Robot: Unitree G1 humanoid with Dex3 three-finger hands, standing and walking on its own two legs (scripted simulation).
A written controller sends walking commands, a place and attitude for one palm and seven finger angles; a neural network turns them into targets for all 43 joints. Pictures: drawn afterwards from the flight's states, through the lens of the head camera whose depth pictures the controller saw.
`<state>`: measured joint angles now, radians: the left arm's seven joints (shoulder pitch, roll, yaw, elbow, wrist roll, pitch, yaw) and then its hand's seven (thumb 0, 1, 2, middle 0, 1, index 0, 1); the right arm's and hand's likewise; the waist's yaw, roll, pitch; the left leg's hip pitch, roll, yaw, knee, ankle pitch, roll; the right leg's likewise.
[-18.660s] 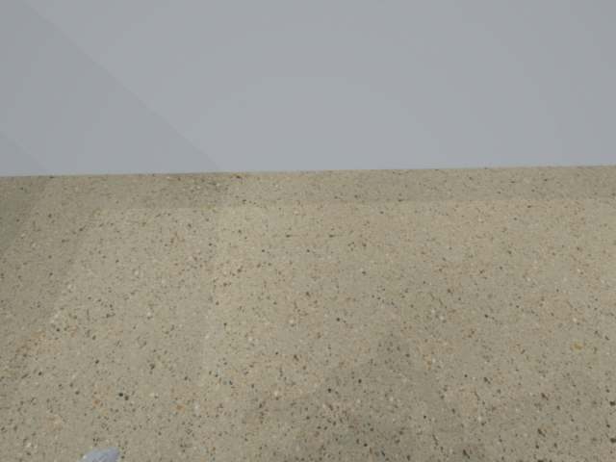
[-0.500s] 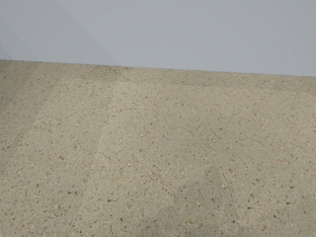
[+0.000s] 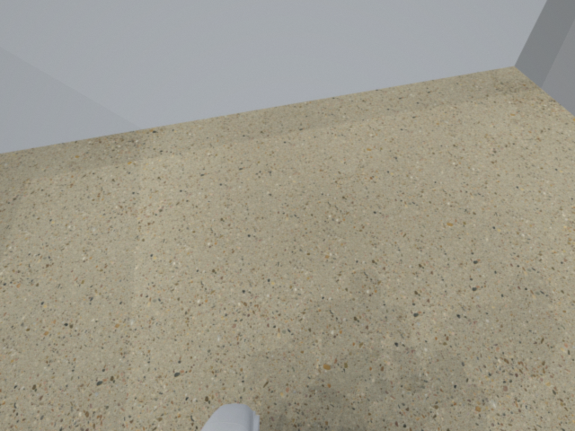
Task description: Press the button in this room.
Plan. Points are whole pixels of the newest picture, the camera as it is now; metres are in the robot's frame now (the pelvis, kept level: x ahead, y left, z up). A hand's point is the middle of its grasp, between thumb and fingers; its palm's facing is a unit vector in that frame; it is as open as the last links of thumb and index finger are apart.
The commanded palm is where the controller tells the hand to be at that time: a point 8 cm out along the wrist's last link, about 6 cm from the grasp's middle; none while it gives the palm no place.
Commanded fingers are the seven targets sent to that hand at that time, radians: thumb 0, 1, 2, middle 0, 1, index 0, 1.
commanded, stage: turn or walk to find it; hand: left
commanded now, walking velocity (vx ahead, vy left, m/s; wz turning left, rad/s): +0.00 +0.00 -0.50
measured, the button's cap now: out of the picture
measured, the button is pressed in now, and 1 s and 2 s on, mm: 0 0 0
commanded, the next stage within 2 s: none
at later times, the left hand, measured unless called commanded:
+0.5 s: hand out of the picture +0.13 +0.25 -0.16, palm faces -0.21 -0.95 -0.22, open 7.4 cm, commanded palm none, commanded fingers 0.00 0.90 0.90 -0.20 -0.30 -0.20 -0.30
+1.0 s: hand (228, 405) +0.17 +0.12 -0.15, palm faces -0.49 -0.84 -0.25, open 7.4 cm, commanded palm none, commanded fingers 0.00 0.90 0.90 -0.20 -0.30 -0.20 -0.30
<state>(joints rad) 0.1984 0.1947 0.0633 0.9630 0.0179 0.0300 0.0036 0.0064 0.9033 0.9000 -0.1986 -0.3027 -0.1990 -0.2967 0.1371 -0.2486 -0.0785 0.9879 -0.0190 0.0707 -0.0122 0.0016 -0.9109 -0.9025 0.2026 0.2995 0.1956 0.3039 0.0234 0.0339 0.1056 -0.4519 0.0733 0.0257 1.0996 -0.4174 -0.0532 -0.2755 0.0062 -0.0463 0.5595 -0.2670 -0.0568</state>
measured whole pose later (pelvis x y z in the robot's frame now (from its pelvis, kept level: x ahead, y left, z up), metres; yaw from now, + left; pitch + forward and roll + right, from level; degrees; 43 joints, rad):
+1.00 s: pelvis -0.01 +0.00 +0.00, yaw -31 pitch +1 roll +2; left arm 0.15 0.19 0.04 0.93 0.01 0.03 0.00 0.01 0.90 0.90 -0.20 -0.30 -0.20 -0.30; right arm 0.16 -0.25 -0.06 0.94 -0.02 0.06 -0.01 0.00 -0.91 -0.90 0.20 0.30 0.19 0.30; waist -0.01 0.02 0.10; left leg -0.49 0.09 0.02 1.06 -0.40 -0.09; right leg -0.25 0.02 0.01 0.52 -0.28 -0.05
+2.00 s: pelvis +0.05 -0.08 +0.01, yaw -60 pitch +0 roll +0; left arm 0.34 0.17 0.04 1.02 0.02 -0.05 -0.02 0.01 0.90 0.90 -0.20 -0.30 -0.20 -0.30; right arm 0.16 -0.25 -0.07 0.93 -0.03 0.02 0.03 0.00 -0.91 -0.90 0.20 0.30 0.19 0.30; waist 0.03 0.02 0.05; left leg -0.56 0.12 0.03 0.93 -0.25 -0.09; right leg -0.08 0.05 0.03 0.37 -0.30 -0.05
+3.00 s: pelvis +0.18 -0.46 +0.01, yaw -76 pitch -1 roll +0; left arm 0.26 0.18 0.04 1.08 0.01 -0.08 0.02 -0.02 0.93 0.90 -0.20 -0.30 -0.20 -0.30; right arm 0.18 -0.20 -0.06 1.02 -0.03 -0.01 0.01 0.01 -0.93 -0.90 0.20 0.30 0.19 0.30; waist 0.00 0.04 0.03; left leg -0.58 0.15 0.08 0.90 -0.20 -0.06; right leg -0.10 0.03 -0.15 0.39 -0.28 -0.07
